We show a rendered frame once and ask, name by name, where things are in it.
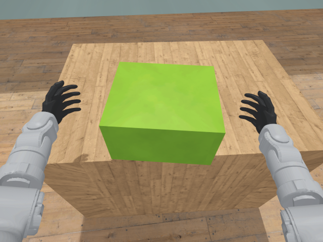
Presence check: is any robot left upper arm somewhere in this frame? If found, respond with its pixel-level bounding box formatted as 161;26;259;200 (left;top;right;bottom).
0;186;45;242

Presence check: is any right robot forearm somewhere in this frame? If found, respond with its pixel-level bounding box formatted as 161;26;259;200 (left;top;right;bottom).
258;124;323;208

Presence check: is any left robot forearm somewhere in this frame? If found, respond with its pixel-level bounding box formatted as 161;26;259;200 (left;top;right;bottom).
0;111;59;190

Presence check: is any pedestal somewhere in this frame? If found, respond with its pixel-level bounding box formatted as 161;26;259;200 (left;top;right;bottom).
44;40;323;218

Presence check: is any robot left hand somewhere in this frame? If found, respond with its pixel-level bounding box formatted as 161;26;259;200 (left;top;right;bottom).
42;80;81;124

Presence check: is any robot right upper arm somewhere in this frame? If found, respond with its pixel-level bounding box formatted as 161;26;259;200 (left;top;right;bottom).
280;204;323;242

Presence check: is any robot right hand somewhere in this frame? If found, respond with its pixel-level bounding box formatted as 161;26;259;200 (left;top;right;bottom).
239;91;277;134

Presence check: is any carton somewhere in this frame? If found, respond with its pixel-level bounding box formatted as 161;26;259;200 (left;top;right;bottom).
99;62;226;165

